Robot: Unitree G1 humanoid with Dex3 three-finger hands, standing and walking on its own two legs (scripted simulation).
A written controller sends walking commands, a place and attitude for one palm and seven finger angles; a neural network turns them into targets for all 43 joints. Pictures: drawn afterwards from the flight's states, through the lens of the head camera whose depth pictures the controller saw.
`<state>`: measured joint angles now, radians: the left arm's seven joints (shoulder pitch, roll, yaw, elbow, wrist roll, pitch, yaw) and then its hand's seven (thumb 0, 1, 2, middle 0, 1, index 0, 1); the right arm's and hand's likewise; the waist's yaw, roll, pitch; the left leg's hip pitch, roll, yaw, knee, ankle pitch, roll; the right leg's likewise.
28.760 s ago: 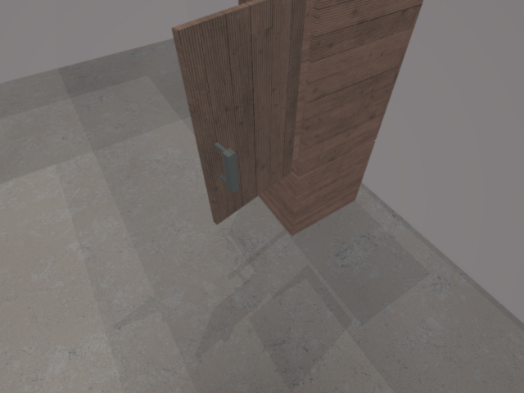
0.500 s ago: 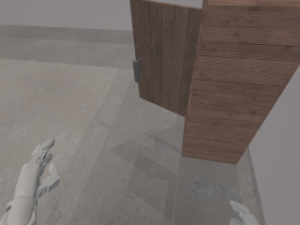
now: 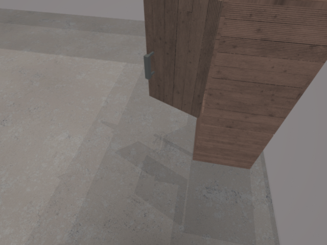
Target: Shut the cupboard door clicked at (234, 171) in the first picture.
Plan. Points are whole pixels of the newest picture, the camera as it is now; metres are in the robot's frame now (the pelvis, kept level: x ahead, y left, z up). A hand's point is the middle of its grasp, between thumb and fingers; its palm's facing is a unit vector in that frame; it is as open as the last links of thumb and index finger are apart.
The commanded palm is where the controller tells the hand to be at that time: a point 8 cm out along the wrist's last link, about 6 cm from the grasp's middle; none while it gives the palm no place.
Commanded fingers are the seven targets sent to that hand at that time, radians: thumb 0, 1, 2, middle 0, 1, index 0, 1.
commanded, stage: let the arm hang, fingers relaxed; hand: left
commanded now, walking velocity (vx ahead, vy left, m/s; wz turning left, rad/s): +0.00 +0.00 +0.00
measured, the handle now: (150, 65) +0.95 +0.13 -0.10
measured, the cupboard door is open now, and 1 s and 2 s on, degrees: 67 67 67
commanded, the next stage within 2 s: look to check the result in 0.50 s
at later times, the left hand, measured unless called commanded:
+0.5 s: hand out of the picture +0.02 +0.16 -0.18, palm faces +0.00 -0.99 -0.16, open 7.4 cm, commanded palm none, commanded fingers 0.00 0.90 0.90 -0.20 -0.30 -0.20 -0.30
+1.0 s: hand out of the picture +0.05 +0.17 -0.17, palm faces +0.00 -0.98 -0.22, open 7.4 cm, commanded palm none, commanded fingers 0.00 0.90 0.90 -0.20 -0.30 -0.20 -0.30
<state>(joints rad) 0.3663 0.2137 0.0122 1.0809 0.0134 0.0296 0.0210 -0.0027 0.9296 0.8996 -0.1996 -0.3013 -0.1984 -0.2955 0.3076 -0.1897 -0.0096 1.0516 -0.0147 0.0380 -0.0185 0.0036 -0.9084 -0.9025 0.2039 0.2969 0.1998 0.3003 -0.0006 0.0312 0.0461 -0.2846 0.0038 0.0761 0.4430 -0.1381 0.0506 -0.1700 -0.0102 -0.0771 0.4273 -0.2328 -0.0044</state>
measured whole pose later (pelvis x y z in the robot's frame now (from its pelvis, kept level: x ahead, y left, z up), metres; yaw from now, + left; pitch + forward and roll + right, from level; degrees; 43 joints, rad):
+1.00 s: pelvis +0.04 -0.01 +0.01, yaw -1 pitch -1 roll +0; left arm 0.26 0.18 0.00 1.14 0.01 -0.01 0.03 0.00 0.91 0.90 -0.20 -0.30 -0.20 -0.30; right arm 0.22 -0.18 -0.01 1.13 -0.01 0.01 -0.03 0.00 -0.91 -0.90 0.20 0.30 0.20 0.30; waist 0.00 0.00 0.04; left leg -0.19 0.00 0.08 0.38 -0.17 0.03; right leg -0.08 0.00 -0.06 0.35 -0.26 -0.01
